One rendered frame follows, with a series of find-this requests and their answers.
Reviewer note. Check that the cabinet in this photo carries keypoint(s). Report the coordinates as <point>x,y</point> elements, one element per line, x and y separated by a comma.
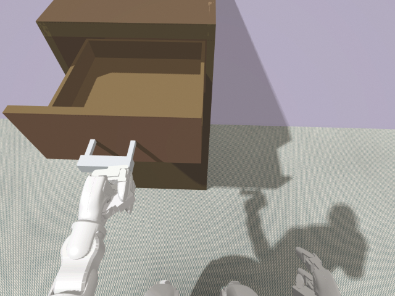
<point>66,24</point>

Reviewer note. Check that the robot left hand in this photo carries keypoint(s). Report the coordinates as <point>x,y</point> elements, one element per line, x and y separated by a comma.
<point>115,183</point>

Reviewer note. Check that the right robot shin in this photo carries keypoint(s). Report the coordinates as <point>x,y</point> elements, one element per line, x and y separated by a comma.
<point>233,282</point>

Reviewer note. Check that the robot right hand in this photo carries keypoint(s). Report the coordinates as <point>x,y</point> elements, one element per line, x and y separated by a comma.
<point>321,283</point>

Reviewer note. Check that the left robot forearm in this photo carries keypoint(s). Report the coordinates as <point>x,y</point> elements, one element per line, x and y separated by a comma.
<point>81,254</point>

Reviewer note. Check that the handle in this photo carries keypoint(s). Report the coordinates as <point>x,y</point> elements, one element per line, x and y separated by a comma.
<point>89,162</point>

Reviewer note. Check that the drawer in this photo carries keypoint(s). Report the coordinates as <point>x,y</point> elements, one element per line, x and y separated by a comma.
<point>122,90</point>

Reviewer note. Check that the left robot thigh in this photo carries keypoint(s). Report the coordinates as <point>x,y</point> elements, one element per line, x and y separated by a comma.
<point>162,290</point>

